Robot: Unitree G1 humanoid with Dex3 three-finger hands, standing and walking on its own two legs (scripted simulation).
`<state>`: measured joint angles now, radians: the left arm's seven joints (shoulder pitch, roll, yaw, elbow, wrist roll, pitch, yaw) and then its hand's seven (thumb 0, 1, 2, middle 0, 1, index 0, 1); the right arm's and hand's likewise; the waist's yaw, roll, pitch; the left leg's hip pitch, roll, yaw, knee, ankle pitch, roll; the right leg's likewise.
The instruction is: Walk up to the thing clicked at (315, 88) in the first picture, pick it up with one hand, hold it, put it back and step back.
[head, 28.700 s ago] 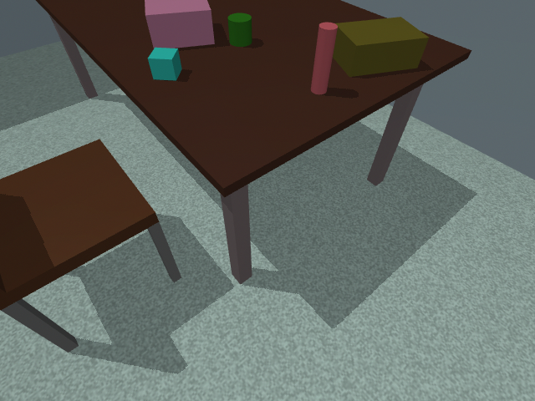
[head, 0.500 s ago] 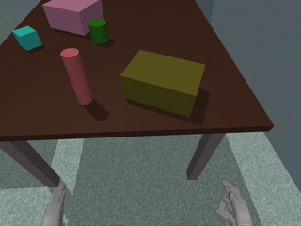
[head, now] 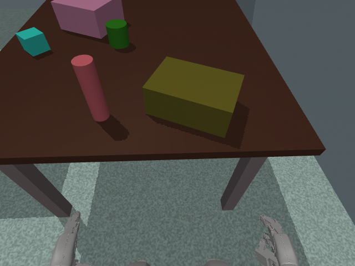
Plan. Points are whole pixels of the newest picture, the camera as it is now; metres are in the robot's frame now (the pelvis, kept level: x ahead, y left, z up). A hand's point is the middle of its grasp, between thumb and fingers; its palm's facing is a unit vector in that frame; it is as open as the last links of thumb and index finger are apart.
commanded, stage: home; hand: left
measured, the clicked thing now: (93, 91) +0.53 +0.22 +0.09
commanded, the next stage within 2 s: stand in 0.08 s
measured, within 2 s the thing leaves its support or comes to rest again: neither
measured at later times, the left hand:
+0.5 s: hand out of the picture +0.06 +0.26 -0.12, palm faces -0.03 -0.94 -0.34, open 12.6 cm
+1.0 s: hand out of the picture +0.04 +0.25 -0.10, palm faces -0.03 -0.94 -0.35, open 7.4 cm
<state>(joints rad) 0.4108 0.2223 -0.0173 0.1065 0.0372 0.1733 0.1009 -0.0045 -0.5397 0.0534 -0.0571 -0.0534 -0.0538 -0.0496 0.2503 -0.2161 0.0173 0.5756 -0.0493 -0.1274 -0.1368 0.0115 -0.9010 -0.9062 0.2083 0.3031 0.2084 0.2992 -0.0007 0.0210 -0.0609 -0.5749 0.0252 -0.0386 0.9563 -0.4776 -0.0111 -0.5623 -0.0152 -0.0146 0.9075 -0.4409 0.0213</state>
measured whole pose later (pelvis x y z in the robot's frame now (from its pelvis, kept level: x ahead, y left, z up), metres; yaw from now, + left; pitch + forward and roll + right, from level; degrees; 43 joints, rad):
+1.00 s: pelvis -0.01 +0.00 +0.06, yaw +0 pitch -4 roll +0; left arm 0.15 0.33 -0.01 1.15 0.02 -0.01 0.01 0.01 0.90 0.90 -0.21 -0.30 -0.20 -0.30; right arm 0.14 -0.34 -0.03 1.14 -0.02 0.00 0.00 0.01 -0.91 -0.90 0.21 0.30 0.21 0.30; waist 0.01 0.01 0.07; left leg -0.12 0.00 -0.01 0.37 -0.19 -0.01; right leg -0.14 -0.04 0.00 0.38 -0.18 0.03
